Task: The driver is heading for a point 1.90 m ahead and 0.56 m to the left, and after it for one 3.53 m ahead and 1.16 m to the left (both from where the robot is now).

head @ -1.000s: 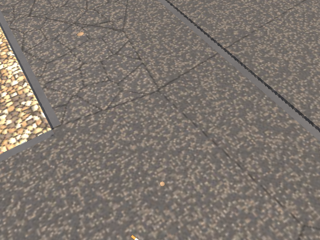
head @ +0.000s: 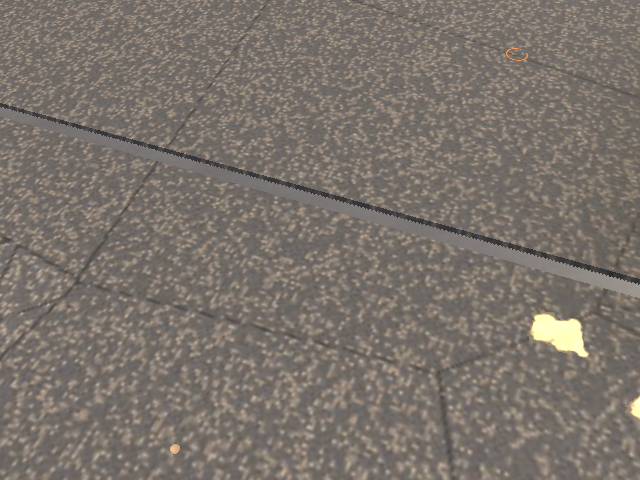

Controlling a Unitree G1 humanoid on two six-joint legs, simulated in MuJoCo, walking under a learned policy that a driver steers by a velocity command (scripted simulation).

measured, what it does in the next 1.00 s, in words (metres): steps on the spot: left foot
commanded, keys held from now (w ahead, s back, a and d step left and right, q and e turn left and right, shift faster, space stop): no key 1.00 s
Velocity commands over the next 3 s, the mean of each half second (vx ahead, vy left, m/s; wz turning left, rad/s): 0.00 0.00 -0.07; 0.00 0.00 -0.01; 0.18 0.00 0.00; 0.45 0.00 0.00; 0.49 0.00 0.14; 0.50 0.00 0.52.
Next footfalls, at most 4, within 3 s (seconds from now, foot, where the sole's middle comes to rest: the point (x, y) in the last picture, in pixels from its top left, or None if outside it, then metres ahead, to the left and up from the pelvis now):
0.24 left None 0.02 0.13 -0.78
1.48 right None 0.12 -0.09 -0.78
1.94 left None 0.47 0.05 -0.78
2.50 right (390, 340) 0.79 -0.10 -0.78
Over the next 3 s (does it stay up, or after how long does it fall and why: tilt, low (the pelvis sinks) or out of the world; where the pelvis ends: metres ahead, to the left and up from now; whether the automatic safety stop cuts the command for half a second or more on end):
stays up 0.86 0.03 -0.02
